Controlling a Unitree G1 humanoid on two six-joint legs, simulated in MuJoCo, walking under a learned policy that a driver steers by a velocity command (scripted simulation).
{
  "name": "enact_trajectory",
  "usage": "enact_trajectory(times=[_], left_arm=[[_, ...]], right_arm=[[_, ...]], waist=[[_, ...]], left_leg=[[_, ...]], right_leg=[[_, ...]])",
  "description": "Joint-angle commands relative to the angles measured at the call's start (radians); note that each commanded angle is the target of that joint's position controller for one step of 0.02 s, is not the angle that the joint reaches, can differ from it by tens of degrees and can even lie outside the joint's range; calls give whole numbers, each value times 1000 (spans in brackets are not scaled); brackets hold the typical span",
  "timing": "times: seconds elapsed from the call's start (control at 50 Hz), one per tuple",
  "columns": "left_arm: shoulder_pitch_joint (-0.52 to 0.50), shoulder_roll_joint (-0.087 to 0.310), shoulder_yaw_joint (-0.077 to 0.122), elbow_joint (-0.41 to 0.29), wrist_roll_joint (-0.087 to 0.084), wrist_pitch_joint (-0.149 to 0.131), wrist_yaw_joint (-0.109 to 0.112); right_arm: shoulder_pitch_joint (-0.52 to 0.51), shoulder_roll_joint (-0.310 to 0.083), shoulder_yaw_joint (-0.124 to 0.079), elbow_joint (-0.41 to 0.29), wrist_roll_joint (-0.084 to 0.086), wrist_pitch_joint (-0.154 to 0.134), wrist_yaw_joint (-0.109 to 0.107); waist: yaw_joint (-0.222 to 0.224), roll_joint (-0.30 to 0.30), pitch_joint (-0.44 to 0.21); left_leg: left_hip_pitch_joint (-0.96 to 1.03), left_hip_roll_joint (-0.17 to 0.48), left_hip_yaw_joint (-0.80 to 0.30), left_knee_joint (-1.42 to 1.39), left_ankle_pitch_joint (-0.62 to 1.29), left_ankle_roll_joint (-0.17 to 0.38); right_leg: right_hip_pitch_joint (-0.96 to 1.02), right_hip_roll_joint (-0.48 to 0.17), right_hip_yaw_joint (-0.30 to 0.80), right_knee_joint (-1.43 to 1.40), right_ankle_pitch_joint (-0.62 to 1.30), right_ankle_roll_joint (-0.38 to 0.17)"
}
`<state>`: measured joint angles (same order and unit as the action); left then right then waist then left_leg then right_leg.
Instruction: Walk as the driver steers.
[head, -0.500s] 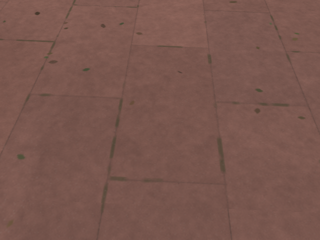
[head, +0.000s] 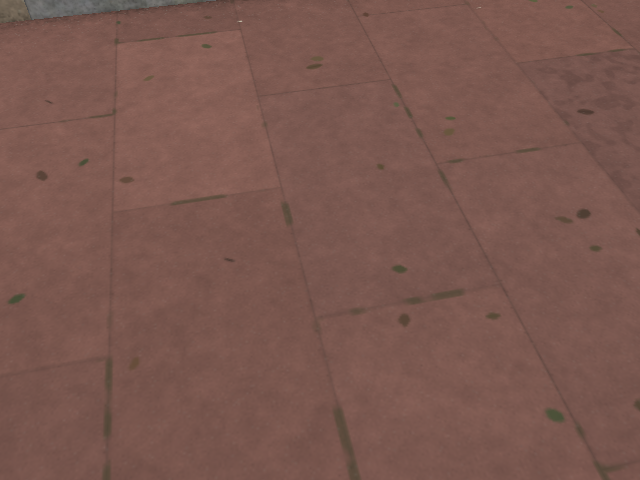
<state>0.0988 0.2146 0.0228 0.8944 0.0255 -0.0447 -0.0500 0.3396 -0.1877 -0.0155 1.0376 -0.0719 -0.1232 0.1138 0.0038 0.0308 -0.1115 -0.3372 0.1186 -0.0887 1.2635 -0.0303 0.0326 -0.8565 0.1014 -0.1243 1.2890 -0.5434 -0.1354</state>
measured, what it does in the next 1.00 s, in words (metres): climbs: left foot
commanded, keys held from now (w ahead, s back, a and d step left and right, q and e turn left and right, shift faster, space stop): w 0.14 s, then w+q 0.64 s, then w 0.22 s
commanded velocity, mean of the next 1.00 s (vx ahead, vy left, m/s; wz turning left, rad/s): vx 0.50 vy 0.00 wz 0.19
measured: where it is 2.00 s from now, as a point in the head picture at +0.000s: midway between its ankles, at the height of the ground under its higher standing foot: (259, 307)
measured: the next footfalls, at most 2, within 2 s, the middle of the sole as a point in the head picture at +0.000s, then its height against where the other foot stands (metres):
left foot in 0.48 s outside the picture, level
right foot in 1.02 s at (334, 351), level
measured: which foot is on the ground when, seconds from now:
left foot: up 0.00-0.46, down 0.48-1.00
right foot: down 0.00-0.54, up 0.56-1.00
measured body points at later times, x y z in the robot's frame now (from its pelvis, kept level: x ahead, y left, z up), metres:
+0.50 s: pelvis +0.28 +0.04 +0.10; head +0.29 +0.05 +0.55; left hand +0.28 +0.29 -0.05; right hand +0.50 -0.19 +0.03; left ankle +0.41 +0.14 -0.62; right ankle +0.07 -0.05 -0.61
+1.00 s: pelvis +0.57 +0.08 +0.11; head +0.59 +0.09 +0.56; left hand +0.78 +0.34 +0.06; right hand +0.63 -0.19 -0.02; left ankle +0.41 +0.13 -0.62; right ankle +0.74 +0.00 -0.61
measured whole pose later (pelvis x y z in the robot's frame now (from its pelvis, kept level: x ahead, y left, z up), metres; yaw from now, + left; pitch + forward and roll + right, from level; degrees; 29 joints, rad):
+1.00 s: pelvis +0.57 +0.08 +0.11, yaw +15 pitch +4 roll +0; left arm -0.06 0.22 0.03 0.70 0.00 -0.14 0.00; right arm 0.40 -0.23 -0.06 0.85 0.02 -0.06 -0.02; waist -0.10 -0.02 -0.02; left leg -0.06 -0.14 -0.21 0.44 -0.42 0.10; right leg -0.52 0.01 0.04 0.45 0.03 -0.02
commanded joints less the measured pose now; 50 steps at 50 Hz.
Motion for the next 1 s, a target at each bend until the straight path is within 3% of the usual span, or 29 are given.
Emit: enact_trajectory(times=[0.02, 0.04, 0.06, 0.08, 0.12, 0.18, 0.26, 0.28, 0.32, 0.4, 0.44, 0.48, 0.5, 0.52, 0.54, 0.56, 0.58, 0.6, 0.64, 0.66, 0.68, 0.7, 0.74, 0.78, 0.84, 0.86, 0.92, 0.96, 1.0], left_arm=[[220, 159, 52, 85, -5, -33, 9], [136, 91, 27, 88, 12, -29, 0], [87, 52, 10, 87, 48, -34, -12], [45, 40, 5, 90, 35, -37, -8], [14, 57, 11, 49, 31, -71, -1], [177, 80, 20, 51, 54, -104, 21], [294, 115, 32, 49, 16, -101, 2], [316, 96, 28, 63, 6, -104, -9], [341, 97, 27, 92, 4, -114, -21], [311, 130, 31, 119, 19, -114, -16], [294, 164, 45, 120, 21, -101, -14], [260, 208, 62, 93, 26, -87, -8], [283, 173, 55, 74, 36, -83, -5], [420, 73, 26, 71, 42, -83, 14], [398, 90, 20, 34, 44, -87, 4], [175, 118, 38, -13, 39, -80, -23], [76, 108, 39, -62, 23, -84, -22], [72, 112, 36, -57, 30, -90, -9], [87, 41, 14, -58, 73, -84, 15], [92, 16, 11, -56, 80, -72, 24], [21, 150, 55, -148, -61, -97, 73], [15, 159, 57, -145, -67, -105, 92], [-34, 126, 48, -165, -37, -107, 101], [-109, 73, 33, -190, -20, -101, 96], [-166, 54, 26, -206, -27, -87, 88], [-206, 56, 26, -228, -21, -85, 77], [-275, 87, 30, -268, -28, -97, 52], [-258, 111, 37, -275, -31, -109, 42], [-76, 160, 61, -237, -20, -119, 48]], right_arm=[[-42, 31, 5, -101, 29, -28, -21], [-66, 43, 17, -123, 43, -28, -33], [-75, -3, 10, -129, 42, -15, -45], [-66, -28, 8, -122, 34, 3, -48], [-83, -68, -4, -129, 29, 17, -47], [-204, -101, -9, -196, 32, -3, -48], [-385, -68, -6, -285, 32, 24, -19], [-407, -62, -4, -298, 27, 39, -21], [-433, -72, -14, -320, 29, 60, -26], [-452, -115, -46, -346, 46, 63, -33], [-438, -129, -60, -345, 55, 55, -47], [-331, -172, -83, -326, 73, 31, -65], [-230, -183, -88, -288, 77, 17, -74], [-112, -174, -81, -246, 70, 7, -77], [117, -166, -84, -196, 56, 10, -82], [302, -131, -75, -115, 14, 16, -83], [218, -204, -97, -111, -5, 6, -89], [90, -191, -96, -129, 7, 3, -88], [-72, -70, -56, -142, 37, 4, -81], [-123, -47, -44, -157, 45, 4, -74], [-158, -160, -69, -232, 112, 12, -99], [-164, -197, -73, -231, 109, 18, -112], [-109, -202, -78, -252, 78, 27, -129], [-51, -176, -72, -252, 81, 25, -138], [44, -167, -68, -226, 97, 26, -133], [83, -139, -60, -212, 109, 26, -131], [111, -148, -68, -206, 96, 50, -139], [106, -171, -78, -216, 88, 63, -146], [58, -172, -80, -245, 86, 64, -141]], waist=[[30, -138, -48], [-26, -62, -53], [-63, 39, -38], [-92, 27, -37], [-112, -37, 1], [-22, -68, 1], [59, -93, 102], [65, -113, 127], [61, -120, 174], [45, -102, 171], [35, -115, 128], [-20, -95, 61], [-24, -78, -37], [-5, 34, -198], [-136, 188, -282], [-229, 166, -172], [-182, 78, 24], [-123, 24, 83], [-12, -24, 75], [23, -24, 69], [22, -27, 114], [35, -31, 115], [5, -30, 127], [-27, -4, 120], [-74, 40, 91], [-93, 10, 94], [-110, 35, 108], [-91, 54, 93], [2, 79, -18]], left_leg=[[-571, -168, -220, 676, 56, 66], [-622, -167, -217, 712, 49, 94], [-649, -151, -218, 633, 87, 85], [-701, -135, -175, 583, 71, 82], [-645, -67, -95, 461, 21, 40], [-598, -62, 5, 202, 59, 6], [-512, -31, 67, -274, 226, -35], [-501, -25, 68, -364, 257, -29], [-494, -34, 72, -487, 258, -12], [-400, -83, 99, -660, 136, 30], [-300, -125, 137, -687, 43, 49], [-116, -181, 173, -739, 30, 74], [151, -190, 149, -658, 69, 108], [589, -95, -5, -569, 185, 233], [875, 66, -368, -736, -14, 386], [856, 96, -514, -906, -139, 352], [649, 104, -491, -961, -193, 284], [461, 93, -429, -979, -123, 288], [207, 53, -318, -1052, -95, 275], [129, 28, -301, -1071, -126, 268], [87, 29, -365, -1102, -112, 272], [81, 43, -349, -1099, -120, 264], [36, 18, -296, -1091, -55, 242], [-40, -60, -210, -1063, 16, 200], [-16, -72, -182, -1042, 16, 177], [9, -59, -201, -1034, 9, 170], [227, -4, -264, -924, 41, 171], [315, 25, -295, -853, 174, 170], [301, -30, -258, -685, 483, 140]], right_leg=[[457, -217, 829, -720, 248, 10], [395, -215, 757, -713, 269, 3], [334, -208, 683, -716, 331, -8], [347, -189, 600, -728, 374, -2], [287, -164, 448, -802, 380, 8], [399, -119, 309, -846, 583, 29], [546, -209, 305, -967, 711, -54], [588, -232, 302, -992, 692, -64], [704, -279, 305, -1028, 724, -51], [929, -314, 241, -1046, 915, -4], [1010, -315, 189, -998, 1174, 12], [1040, -294, 136, -834, 1443, 57], [925, -258, 127, -702, 1392, 83], [619, -201, 142, -511, 1132, 150], [288, -24, 131, -201, 506, 226], [88, 31, 201, 19, 21, 209], [10, -36, 266, 89, 101, 149], [63, -90, 285, 70, 179, 119], [196, -164, 261, -54, 262, 65], [242, -179, 249, -114, 244, 76], [205, -171, 203, -94, 284, 115], [156, -198, 218, -158, 300, 137], [141, -215, 209, -328, 415, 174], [247, -166, 178, -510, 590, 183], [344, -126, 157, -650, 739, 172], [351, -113, 152, -695, 737, 174], [252, -119, 179, -791, 643, 148], [280, -103, 166, -839, 540, 121], [557, -90, 149, -866, 541, 51]])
